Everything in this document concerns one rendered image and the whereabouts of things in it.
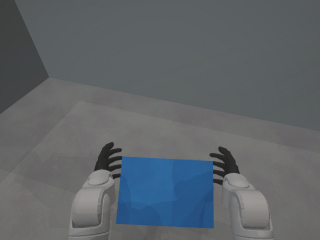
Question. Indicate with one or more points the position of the carton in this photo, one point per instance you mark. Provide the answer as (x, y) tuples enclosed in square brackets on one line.
[(166, 192)]

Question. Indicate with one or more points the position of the left robot forearm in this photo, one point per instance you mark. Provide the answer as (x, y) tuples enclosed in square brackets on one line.
[(91, 207)]

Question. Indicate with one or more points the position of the right robot forearm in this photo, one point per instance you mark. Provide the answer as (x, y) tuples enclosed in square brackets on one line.
[(249, 210)]

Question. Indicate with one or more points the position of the left robot hand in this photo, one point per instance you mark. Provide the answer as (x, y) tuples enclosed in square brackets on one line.
[(104, 161)]

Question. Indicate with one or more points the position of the right robot hand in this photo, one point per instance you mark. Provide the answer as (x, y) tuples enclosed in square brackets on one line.
[(229, 165)]

